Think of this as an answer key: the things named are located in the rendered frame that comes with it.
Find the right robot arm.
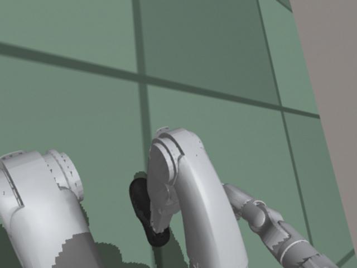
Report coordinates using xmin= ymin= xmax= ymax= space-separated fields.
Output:
xmin=242 ymin=199 xmax=339 ymax=268

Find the right robot foot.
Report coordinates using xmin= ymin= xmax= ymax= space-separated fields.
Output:
xmin=129 ymin=178 xmax=170 ymax=247

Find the right robot hand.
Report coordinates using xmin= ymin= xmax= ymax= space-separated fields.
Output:
xmin=222 ymin=183 xmax=255 ymax=221

